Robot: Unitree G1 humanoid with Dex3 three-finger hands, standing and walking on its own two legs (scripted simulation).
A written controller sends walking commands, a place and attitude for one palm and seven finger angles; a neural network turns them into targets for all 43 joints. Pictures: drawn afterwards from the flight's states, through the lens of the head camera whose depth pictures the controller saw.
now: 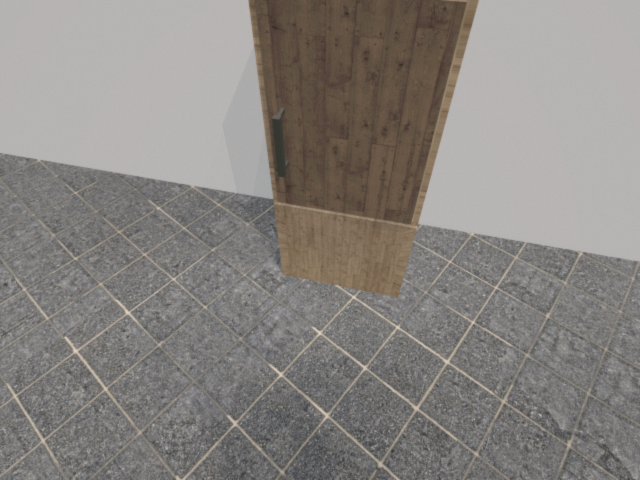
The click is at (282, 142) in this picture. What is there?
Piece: cupboard door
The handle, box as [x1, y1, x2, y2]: [272, 108, 288, 176]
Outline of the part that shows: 284,108 281,108 278,113 274,115 272,118 278,176 284,176 285,169 288,164 288,161 284,159 281,116 284,112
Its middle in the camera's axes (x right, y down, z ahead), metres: -0.10 -0.25 +1.02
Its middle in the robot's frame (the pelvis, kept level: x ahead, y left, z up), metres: +0.91 +0.15 -0.12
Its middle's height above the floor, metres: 0.67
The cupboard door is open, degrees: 0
